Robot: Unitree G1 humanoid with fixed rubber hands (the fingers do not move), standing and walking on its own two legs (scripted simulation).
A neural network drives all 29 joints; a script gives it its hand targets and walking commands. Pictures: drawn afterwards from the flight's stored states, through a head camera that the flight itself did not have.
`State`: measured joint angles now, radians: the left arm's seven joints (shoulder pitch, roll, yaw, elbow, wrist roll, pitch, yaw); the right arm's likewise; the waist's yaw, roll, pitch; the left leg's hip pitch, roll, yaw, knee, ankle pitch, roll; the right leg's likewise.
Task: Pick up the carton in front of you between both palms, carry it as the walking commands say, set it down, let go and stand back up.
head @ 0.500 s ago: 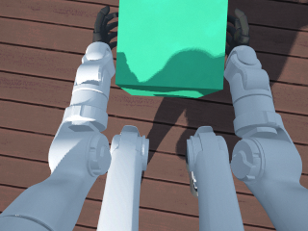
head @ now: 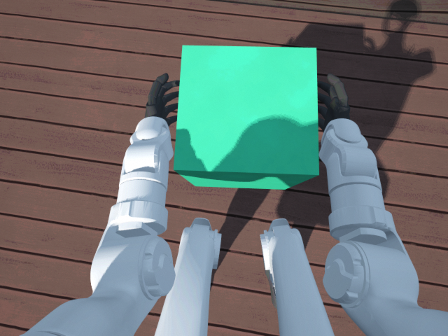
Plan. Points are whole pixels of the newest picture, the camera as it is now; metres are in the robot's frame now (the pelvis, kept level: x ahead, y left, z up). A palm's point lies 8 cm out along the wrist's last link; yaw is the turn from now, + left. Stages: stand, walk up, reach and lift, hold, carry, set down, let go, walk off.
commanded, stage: reach and lift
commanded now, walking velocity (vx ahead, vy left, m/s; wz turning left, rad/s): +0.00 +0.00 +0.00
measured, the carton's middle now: (243, 131) +0.47 +0.00 -0.12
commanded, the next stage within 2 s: hold in 2.00 s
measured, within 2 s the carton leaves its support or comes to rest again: neither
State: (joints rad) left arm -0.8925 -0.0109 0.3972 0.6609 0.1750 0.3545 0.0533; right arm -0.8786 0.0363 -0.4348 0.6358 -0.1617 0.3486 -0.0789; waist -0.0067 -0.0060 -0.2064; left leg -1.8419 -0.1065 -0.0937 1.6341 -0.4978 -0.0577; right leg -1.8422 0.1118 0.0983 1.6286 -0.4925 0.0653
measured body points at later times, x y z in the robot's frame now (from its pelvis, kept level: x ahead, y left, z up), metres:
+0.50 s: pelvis +0.06 +0.00 +0.15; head +0.17 +0.00 +0.58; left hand +0.43 +0.15 +0.10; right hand +0.43 -0.15 +0.10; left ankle +0.10 +0.13 -0.50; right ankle +0.10 -0.13 -0.50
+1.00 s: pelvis +0.09 +0.00 +0.24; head +0.06 +0.00 +0.69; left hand +0.39 +0.15 +0.25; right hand +0.39 -0.15 +0.25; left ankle +0.10 +0.13 -0.50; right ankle +0.10 -0.13 -0.50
